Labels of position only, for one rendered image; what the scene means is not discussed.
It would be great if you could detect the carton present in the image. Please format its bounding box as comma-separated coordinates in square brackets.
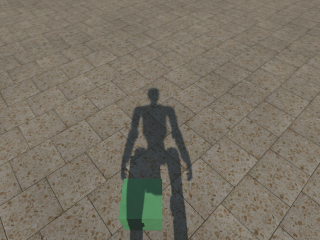
[118, 178, 163, 231]

